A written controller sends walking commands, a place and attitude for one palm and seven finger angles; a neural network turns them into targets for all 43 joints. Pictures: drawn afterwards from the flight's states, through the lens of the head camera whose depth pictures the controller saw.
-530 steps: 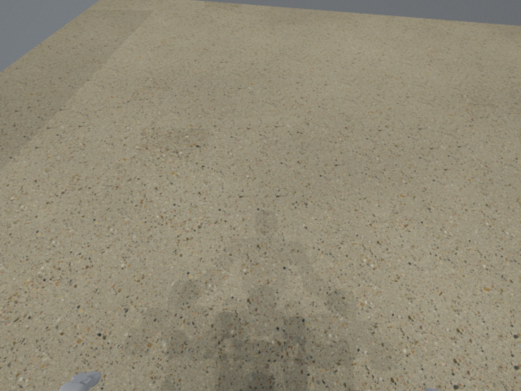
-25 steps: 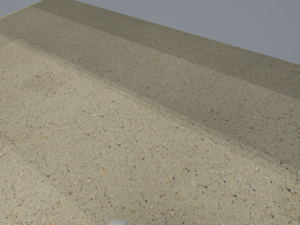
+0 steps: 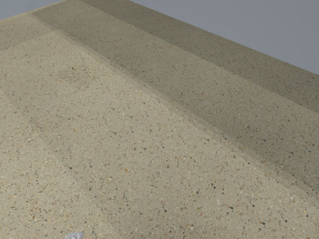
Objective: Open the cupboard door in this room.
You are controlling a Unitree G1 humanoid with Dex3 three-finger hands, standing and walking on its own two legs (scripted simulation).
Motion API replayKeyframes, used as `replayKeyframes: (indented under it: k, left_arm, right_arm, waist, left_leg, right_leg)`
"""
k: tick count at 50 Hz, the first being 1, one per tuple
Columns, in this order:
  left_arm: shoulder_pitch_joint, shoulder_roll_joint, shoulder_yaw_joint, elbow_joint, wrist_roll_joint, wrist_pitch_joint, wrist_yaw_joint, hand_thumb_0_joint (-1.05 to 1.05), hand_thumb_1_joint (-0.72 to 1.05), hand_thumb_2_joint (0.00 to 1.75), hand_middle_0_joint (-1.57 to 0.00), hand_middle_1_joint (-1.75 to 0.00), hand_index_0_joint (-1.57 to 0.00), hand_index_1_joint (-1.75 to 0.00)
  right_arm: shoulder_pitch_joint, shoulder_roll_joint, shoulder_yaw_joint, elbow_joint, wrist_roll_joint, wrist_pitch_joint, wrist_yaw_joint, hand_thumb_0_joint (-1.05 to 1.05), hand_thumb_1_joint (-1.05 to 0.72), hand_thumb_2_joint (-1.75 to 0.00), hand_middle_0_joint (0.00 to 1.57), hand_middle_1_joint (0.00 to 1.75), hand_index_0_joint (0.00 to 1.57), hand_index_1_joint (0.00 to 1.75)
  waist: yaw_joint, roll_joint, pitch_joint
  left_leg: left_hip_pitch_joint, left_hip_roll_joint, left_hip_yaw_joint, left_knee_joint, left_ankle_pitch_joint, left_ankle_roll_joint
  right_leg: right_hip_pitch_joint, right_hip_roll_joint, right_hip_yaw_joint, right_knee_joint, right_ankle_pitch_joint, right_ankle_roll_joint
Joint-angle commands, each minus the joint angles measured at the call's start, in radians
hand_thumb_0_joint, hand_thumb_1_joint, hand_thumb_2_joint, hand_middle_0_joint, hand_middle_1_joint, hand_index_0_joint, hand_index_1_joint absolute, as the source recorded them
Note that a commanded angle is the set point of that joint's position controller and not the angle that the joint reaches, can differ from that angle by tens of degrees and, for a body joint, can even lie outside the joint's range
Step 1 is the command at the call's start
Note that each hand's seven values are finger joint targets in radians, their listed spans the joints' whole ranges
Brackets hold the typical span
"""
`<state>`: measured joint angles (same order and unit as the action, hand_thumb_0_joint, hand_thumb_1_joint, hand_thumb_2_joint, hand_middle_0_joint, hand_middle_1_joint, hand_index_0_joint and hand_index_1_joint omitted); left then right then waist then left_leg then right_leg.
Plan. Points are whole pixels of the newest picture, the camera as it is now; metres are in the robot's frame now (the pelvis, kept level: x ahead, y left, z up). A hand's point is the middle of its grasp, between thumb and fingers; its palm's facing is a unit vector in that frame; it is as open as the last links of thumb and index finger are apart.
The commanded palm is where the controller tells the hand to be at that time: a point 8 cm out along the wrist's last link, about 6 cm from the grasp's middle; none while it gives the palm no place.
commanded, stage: turn or walk to find it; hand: left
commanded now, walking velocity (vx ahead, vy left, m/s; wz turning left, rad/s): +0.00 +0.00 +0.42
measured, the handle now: out of the picture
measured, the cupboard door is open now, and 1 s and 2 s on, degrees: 0 0 0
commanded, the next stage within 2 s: none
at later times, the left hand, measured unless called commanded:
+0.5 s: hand out of the picture -0.05 +0.19 -0.17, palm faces +0.27 -0.93 -0.25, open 7.4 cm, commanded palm none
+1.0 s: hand out of the picture -0.02 +0.21 -0.15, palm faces +0.42 -0.86 -0.28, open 7.4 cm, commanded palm none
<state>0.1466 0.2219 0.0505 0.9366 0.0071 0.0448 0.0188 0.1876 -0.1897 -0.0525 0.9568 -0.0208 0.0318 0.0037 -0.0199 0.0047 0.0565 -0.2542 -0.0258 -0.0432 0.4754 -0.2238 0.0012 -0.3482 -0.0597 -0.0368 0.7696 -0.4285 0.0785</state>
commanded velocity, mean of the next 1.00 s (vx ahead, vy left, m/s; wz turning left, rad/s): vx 0.00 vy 0.00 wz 0.42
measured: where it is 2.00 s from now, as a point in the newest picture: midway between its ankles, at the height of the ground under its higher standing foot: outside the picture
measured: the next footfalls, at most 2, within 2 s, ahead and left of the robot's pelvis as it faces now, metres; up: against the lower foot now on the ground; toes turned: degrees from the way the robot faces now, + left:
right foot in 0.04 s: +0.04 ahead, -0.12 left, +0.00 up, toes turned -3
left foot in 0.54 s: -0.04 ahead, +0.12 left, +0.00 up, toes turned +20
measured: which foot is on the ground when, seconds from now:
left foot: down 0.00-0.06, up 0.08-0.52, down 0.54-1.00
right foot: up 0.00-0.02, down 0.04-0.54, up 0.56-0.98, down 1.00-1.00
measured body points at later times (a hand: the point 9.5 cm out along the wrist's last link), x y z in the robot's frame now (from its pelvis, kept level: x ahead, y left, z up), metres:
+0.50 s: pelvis -0.03 -0.01 +0.00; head +0.01 +0.00 +0.45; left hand -0.06 +0.24 -0.15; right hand +0.10 -0.25 -0.15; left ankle -0.08 +0.11 -0.71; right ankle +0.00 -0.12 -0.74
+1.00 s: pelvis -0.04 -0.02 -0.01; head -0.01 -0.03 +0.44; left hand -0.04 +0.25 -0.13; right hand +0.12 -0.22 -0.16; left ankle -0.08 +0.11 -0.74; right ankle +0.01 -0.12 -0.74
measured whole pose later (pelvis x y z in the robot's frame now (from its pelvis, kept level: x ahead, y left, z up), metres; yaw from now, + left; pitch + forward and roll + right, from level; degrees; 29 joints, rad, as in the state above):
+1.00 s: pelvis -0.04 -0.02 -0.01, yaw +25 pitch +0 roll +1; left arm 0.14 0.21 0.04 0.91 0.01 0.02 0.02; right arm 0.20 -0.20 -0.06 0.96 -0.02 0.04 0.01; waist -0.02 0.02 0.06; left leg -0.29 -0.04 -0.07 0.54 -0.25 -0.01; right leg -0.27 -0.05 -0.05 0.57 -0.31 0.05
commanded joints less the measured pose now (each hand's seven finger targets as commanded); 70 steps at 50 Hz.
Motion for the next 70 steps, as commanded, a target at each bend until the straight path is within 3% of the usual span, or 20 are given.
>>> replayKeyframes:
  k: [1, 3, 4, 6, 8, 21, 24, 26, 27, 28, 32, 37, 45, 48, 49, 50, 51, 56, 66, 70]
  left_arm:
    - [0.150, 0.100, 0.027, -0.042, 0.000, -0.043, 0.006, 0.00, 0.90, 0.90, -0.20, -0.30, -0.20, -0.30]
    - [0.165, 0.240, 0.050, -0.054, 0.022, -0.054, 0.015, 0.00, 0.90, 0.90, -0.20, -0.30, -0.20, -0.30]
    - [0.139, 0.218, 0.053, -0.068, 0.008, -0.057, 0.018, 0.00, 0.90, 0.90, -0.20, -0.30, -0.20, -0.30]
    - [0.035, 0.159, 0.039, -0.091, 0.010, -0.050, 0.018, 0.00, 0.90, 0.90, -0.20, -0.30, -0.20, -0.30]
    - [0.001, 0.123, 0.024, -0.102, 0.009, -0.057, 0.014, 0.00, 0.90, 0.90, -0.20, -0.30, -0.20, -0.30]
    - [0.163, 0.188, 0.046, -0.014, 0.025, -0.050, 0.013, 0.00, 0.90, 0.90, -0.20, -0.30, -0.20, -0.30]
    - [0.139, 0.198, 0.050, -0.005, 0.020, -0.043, 0.013, 0.00, 0.90, 0.90, -0.20, -0.30, -0.20, -0.30]
    - [0.133, 0.156, 0.044, -0.015, 0.003, -0.031, 0.008, 0.00, 0.90, 0.90, -0.20, -0.30, -0.20, -0.30]
    - [0.128, 0.088, 0.028, -0.053, 0.000, -0.026, 0.001, 0.00, 0.90, 0.90, -0.20, -0.30, -0.20, -0.30]
    - [0.055, 0.094, 0.016, -0.074, 0.012, -0.013, 0.007, 0.00, 0.90, 0.90, -0.20, -0.30, -0.20, -0.30]
    - [0.047, 0.102, 0.026, -0.027, 0.009, -0.013, -0.006, 0.00, 0.90, 0.90, -0.20, -0.30, -0.20, -0.30]
    - [0.049, 0.099, 0.022, -0.030, 0.006, -0.010, -0.003, 0.00, 0.90, 0.90, -0.20, -0.30, -0.20, -0.30]
    - [0.014, 0.077, 0.016, -0.075, -0.001, -0.023, 0.002, 0.00, 0.90, 0.90, -0.20, -0.30, -0.20, -0.30]
    - [0.123, 0.094, 0.022, -0.049, -0.001, -0.038, 0.006, 0.00, 0.90, 0.90, -0.20, -0.30, -0.20, -0.30]
    - [0.148, 0.139, 0.031, -0.045, 0.007, -0.049, 0.011, 0.00, 0.90, 0.90, -0.20, -0.30, -0.20, -0.30]
    - [0.156, 0.227, 0.049, -0.050, 0.022, -0.058, 0.019, 0.00, 0.90, 0.90, -0.20, -0.30, -0.20, -0.30]
    - [0.150, 0.236, 0.054, -0.067, 0.012, -0.057, 0.018, 0.00, 0.90, 0.90, -0.20, -0.30, -0.20, -0.30]
    - [0.001, 0.122, 0.026, -0.101, 0.012, -0.058, 0.017, 0.00, 0.90, 0.90, -0.20, -0.30, -0.20, -0.30]
    - [0.152, 0.186, 0.046, -0.025, 0.024, -0.051, 0.014, 0.00, 0.90, 0.90, -0.20, -0.30, -0.20, -0.30]
    - [0.128, 0.197, 0.051, -0.009, 0.021, -0.043, 0.012, 0.00, 0.90, 0.90, -0.20, -0.30, -0.20, -0.30]
  right_arm:
    - [-0.009, -0.181, -0.054, -0.071, 0.004, -0.011, -0.011, 0.00, -0.90, -0.90, 0.20, 0.30, 0.20, 0.30]
    - [-0.006, -0.092, -0.041, -0.112, 0.010, -0.009, -0.002, 0.00, -0.90, -0.90, 0.20, 0.30, 0.20, 0.30]
    - [-0.001, -0.140, -0.052, -0.093, -0.003, 0.011, -0.007, 0.00, -0.90, -0.90, 0.20, 0.30, 0.20, 0.30]
    - [0.004, -0.136, -0.058, -0.058, -0.002, 0.023, 0.004, 0.00, -0.90, -0.90, 0.20, 0.30, 0.20, 0.30]
    - [0.062, -0.117, -0.053, -0.027, -0.004, 0.028, 0.013, 0.00, -0.90, -0.90, 0.20, 0.30, 0.20, 0.30]
    - [-0.060, -0.089, -0.018, -0.044, 0.013, 0.009, 0.009, 0.00, -0.90, -0.90, 0.20, 0.30, 0.20, 0.30]
    - [-0.004, -0.094, -0.014, -0.030, 0.015, -0.004, 0.003, 0.00, -0.90, -0.90, 0.20, 0.30, 0.20, 0.30]
    - [0.062, -0.171, -0.029, -0.020, 0.009, -0.021, 0.005, 0.00, -0.90, -0.90, 0.20, 0.30, 0.20, 0.30]
    - [0.090, -0.268, -0.051, -0.026, 0.000, -0.024, 0.001, 0.00, -0.90, -0.90, 0.20, 0.30, 0.20, 0.30]
    - [0.126, -0.293, -0.056, -0.009, 0.001, -0.015, -0.006, 0.00, -0.90, -0.90, 0.20, 0.30, 0.20, 0.30]
    - [-0.013, -0.206, -0.029, -0.039, 0.001, -0.024, -0.025, 0.00, -0.90, -0.90, 0.20, 0.30, 0.20, 0.30]
    - [0.013, -0.203, -0.033, -0.042, 0.004, -0.027, -0.022, 0.00, -0.90, -0.90, 0.20, 0.30, 0.20, 0.30]
    - [0.020, -0.211, -0.052, -0.058, -0.006, -0.013, -0.016, 0.00, -0.90, -0.90, 0.20, 0.30, 0.20, 0.30]
    - [-0.017, -0.196, -0.054, -0.073, 0.002, -0.009, -0.012, 0.00, -0.90, -0.90, 0.20, 0.30, 0.20, 0.30]
    - [-0.003, -0.158, -0.050, -0.078, 0.011, -0.011, -0.007, 0.00, -0.90, -0.90, 0.20, 0.30, 0.20, 0.30]
    - [0.011, -0.091, -0.039, -0.097, 0.014, -0.011, 0.000, 0.00, -0.90, -0.90, 0.20, 0.30, 0.20, 0.30]
    - [-0.005, -0.132, -0.050, -0.101, 0.003, 0.004, -0.006, 0.00, -0.90, -0.90, 0.20, 0.30, 0.20, 0.30]
    - [0.060, -0.117, -0.052, -0.030, -0.003, 0.026, 0.015, 0.00, -0.90, -0.90, 0.20, 0.30, 0.20, 0.30]
    - [-0.059, -0.089, -0.023, -0.045, 0.011, 0.013, 0.010, 0.00, -0.90, -0.90, 0.20, 0.30, 0.20, 0.30]
    - [-0.004, -0.090, -0.017, -0.035, 0.016, -0.003, 0.004, 0.00, -0.90, -0.90, 0.20, 0.30, 0.20, 0.30]
  waist:
    - [0.057, 0.085, -0.123]
    - [0.073, -0.292, -0.091]
    - [0.070, -0.305, -0.081]
    - [0.018, -0.143, 0.016]
    - [-0.008, -0.151, 0.006]
    - [0.078, -0.199, -0.088]
    - [0.042, -0.202, -0.119]
    - [-0.005, 0.000, -0.145]
    - [-0.018, 0.287, -0.130]
    - [-0.053, 0.253, -0.121]
    - [0.012, 0.151, -0.046]
    - [0.007, 0.135, -0.068]
    - [-0.005, 0.166, -0.081]
    - [0.051, 0.127, -0.118]
    - [0.058, 0.012, -0.132]
    - [0.061, -0.247, -0.114]
    - [0.077, -0.278, -0.102]
    - [-0.004, -0.164, -0.015]
    - [0.075, -0.195, -0.064]
    - [0.042, -0.205, -0.115]
  left_leg:
    - [-0.052, 0.161, -0.209, 0.022, 0.261, 0.082]
    - [-0.325, -0.043, -0.003, 0.395, -0.351, -0.028]
    - [-0.296, 0.002, -0.075, 0.556, -0.357, -0.021]
    - [-0.300, 0.031, -0.060, 0.724, -0.233, -0.024]
    - [-0.294, 0.037, -0.024, 0.767, -0.134, -0.046]
    - [-0.175, 0.058, 0.099, 0.317, -0.259, -0.060]
    - [-0.042, 0.046, 0.137, 0.110, -0.143, -0.045]
    - [0.203, 0.151, 0.015, -0.116, 0.134, 0.003]
    - [0.303, 0.397, -0.287, -0.137, 0.481, 0.120]
    - [0.214, 0.450, -0.298, -0.153, 0.481, 0.195]
    - [0.139, 0.286, -0.147, -0.133, 0.483, 0.156]
    - [0.172, 0.261, -0.141, -0.134, 0.510, 0.161]
    - [0.106, 0.242, -0.251, -0.086, 0.481, 0.165]
    - [-0.014, 0.179, -0.234, -0.003, 0.327, 0.104]
    - [-0.122, 0.116, -0.180, 0.090, 0.163, 0.050]
    - [-0.306, -0.027, -0.024, 0.291, -0.193, -0.022]
    - [-0.286, -0.013, -0.044, 0.490, -0.369, -0.026]
    - [-0.277, 0.043, -0.016, 0.752, -0.143, -0.050]
    - [-0.181, 0.055, 0.086, 0.376, -0.257, -0.064]
    - [-0.051, 0.040, 0.127, 0.125, -0.165, -0.047]
  right_leg:
    - [0.249, -0.005, -0.007, -0.384, 0.244, -0.017]
    - [0.324, -0.405, 0.358, -0.490, 0.380, -0.190]
    - [0.193, -0.413, 0.369, -0.528, 0.300, -0.227]
    - [0.091, -0.319, 0.237, -0.523, 0.213, -0.210]
    - [0.107, -0.243, 0.088, -0.495, 0.275, -0.170]
    - [0.307, -0.309, 0.008, -0.383, 0.607, -0.228]
    - [0.273, -0.302, -0.042, -0.301, 0.624, -0.187]
    - [0.066, -0.218, -0.132, -0.095, 0.398, -0.081]
    - [-0.194, -0.089, -0.163, 0.092, -0.101, -0.006]
    - [-0.182, -0.068, -0.077, 0.230, -0.225, -0.010]
    - [-0.199, -0.060, 0.002, 0.346, -0.015, 0.000]
    - [-0.171, -0.042, 0.007, 0.281, 0.018, 0.016]
    - [-0.015, 0.017, -0.009, -0.037, -0.009, -0.004]
    - [0.201, 0.016, -0.023, -0.327, 0.214, -0.014]
    - [0.322, -0.086, 0.068, -0.422, 0.265, -0.040]
    - [0.396, -0.333, 0.315, -0.469, 0.371, -0.140]
    - [0.246, -0.435, 0.372, -0.509, 0.353, -0.232]
    - [0.125, -0.246, 0.077, -0.478, 0.338, -0.179]
    - [0.262, -0.300, 0.027, -0.402, 0.566, -0.225]
    - [0.268, -0.295, -0.016, -0.304, 0.615, -0.191]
